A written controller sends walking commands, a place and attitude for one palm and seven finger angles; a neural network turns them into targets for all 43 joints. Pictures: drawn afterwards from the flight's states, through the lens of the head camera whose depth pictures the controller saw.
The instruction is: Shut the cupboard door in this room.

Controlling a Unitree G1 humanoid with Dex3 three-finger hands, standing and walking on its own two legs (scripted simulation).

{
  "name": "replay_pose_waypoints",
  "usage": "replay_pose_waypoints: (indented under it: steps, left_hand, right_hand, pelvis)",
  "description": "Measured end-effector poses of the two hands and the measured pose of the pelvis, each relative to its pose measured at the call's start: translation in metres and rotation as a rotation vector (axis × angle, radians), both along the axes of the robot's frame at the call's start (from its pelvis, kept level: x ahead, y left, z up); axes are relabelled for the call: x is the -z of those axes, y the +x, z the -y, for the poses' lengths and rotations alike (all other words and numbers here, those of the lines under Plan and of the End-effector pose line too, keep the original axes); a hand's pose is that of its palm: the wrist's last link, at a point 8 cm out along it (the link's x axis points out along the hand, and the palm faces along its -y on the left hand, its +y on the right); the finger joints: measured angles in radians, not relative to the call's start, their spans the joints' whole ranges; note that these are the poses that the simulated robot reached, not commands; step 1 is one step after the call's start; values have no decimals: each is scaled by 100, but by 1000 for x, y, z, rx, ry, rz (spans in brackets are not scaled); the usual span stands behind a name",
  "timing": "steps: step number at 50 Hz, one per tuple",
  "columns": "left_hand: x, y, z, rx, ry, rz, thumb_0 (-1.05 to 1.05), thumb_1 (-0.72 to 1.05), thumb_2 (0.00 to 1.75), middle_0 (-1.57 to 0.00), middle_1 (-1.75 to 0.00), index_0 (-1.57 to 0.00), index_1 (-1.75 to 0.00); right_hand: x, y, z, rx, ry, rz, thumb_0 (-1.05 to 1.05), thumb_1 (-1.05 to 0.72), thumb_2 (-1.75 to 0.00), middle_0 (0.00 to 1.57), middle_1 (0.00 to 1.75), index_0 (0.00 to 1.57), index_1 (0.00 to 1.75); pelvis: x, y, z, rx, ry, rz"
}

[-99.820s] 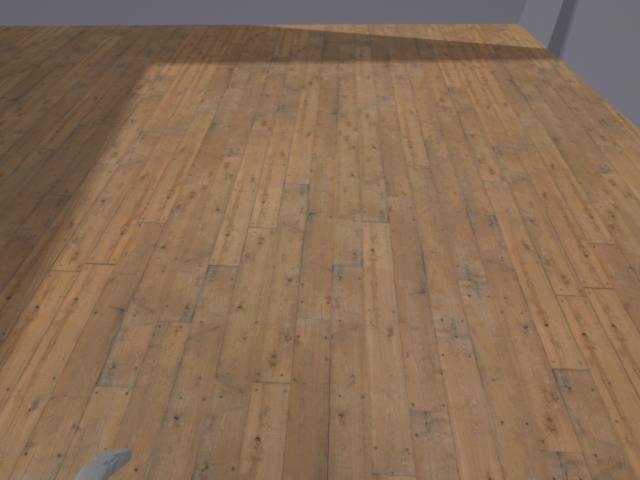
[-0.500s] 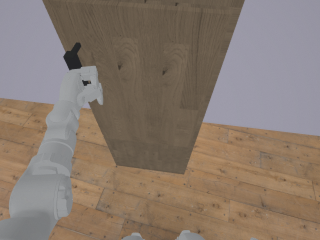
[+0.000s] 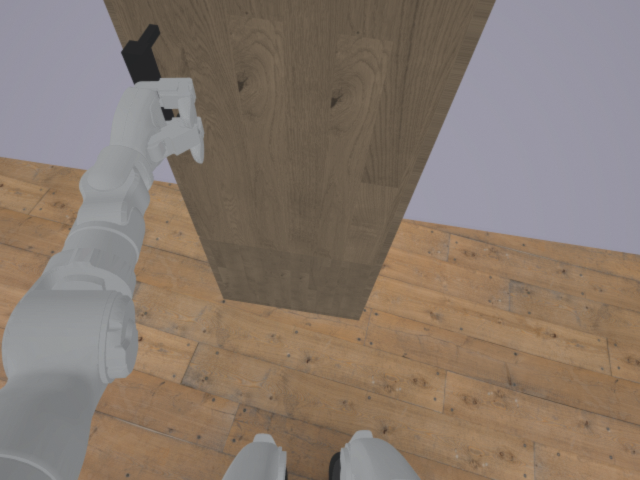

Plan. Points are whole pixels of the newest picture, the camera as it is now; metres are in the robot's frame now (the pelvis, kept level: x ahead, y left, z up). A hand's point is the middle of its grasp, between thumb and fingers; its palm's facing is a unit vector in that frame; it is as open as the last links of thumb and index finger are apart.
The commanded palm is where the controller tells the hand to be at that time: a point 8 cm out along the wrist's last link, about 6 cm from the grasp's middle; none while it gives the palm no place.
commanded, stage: pull the fist back off the door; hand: left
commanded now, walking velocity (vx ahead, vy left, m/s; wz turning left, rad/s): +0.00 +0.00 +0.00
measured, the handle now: (161, 92) +0.58 +0.18 +0.12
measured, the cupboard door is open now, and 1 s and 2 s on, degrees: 0 0 0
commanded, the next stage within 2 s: draw the hand back to the body in 0.84 s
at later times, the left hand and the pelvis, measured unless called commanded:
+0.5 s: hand (203, 131) +0.50 +0.12 +0.13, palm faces +0.14 -0.99 -0.03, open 3.0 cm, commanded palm +0.45 +0.16 +0.12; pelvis +0.04 -0.02 +0.02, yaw -5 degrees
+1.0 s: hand (206, 178) +0.43 +0.11 +0.12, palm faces +0.10 -0.99 -0.01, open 3.1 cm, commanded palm +0.40 +0.16 +0.13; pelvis +0.04 -0.01 +0.03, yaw -2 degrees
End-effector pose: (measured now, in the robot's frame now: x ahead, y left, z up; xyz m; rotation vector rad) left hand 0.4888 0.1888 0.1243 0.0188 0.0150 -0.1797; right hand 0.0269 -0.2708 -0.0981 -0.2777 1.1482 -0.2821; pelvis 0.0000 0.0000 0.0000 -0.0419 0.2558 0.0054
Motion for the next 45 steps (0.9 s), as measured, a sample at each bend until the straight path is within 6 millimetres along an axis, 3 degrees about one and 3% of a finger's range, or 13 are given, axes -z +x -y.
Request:
replay_pose_waypoints:
  steps: [6,12,17,22,27,34,40,45]
  left_hand:
    - [4,4,31,-299,-100,-5,2,90,90,-131,-150,-134,-150]
    - [-2,28,67,-264,32,43,2,90,90,-131,-150,-132,-150]
    - [1,25,55,-284,-10,6,-1,86,92,-130,-150,-131,-150]
    - [-2,-1,26,-336,3,48,0,87,91,-130,-150,-130,-150]
    - [-2,-36,16,-294,-2,91,1,89,91,-130,-150,-130,-150]
    - [15,-65,29,-250,-18,19,1,90,90,-131,-150,-130,-150]
    - [-9,-75,38,-248,-28,135,2,90,90,-131,-150,-130,-150]
    - [-6,-79,33,-252,0,69,1,90,90,-131,-150,-130,-150]
  right_hand:
    - [5,-4,-5,-42,33,-1,1,-91,-90,20,30,20,30]
    - [10,-14,-10,26,81,18,0,-91,-90,20,30,20,30]
    - [8,-27,-14,102,129,-21,1,-91,-90,20,30,20,30]
    - [2,-20,-12,114,158,-32,1,-91,-90,20,30,20,30]
    - [-6,14,2,66,136,15,1,-91,-90,20,30,20,30]
    - [-25,94,15,-19,66,200,1,-91,-90,20,30,20,30]
    - [-39,147,2,-79,81,367,1,-91,-90,20,30,19,30]
    - [-42,163,-18,-112,132,401,1,-91,-90,20,30,20,30]
  pelvis:
    - [3,-2,2,0,5,-25]
    - [5,4,6,46,19,-41]
    - [-5,18,11,96,37,-19]
    - [-15,33,16,105,38,22]
    - [-21,41,19,79,28,63]
    - [-24,41,16,47,23,104]
    - [-23,43,14,55,33,119]
    - [-25,43,14,47,35,137]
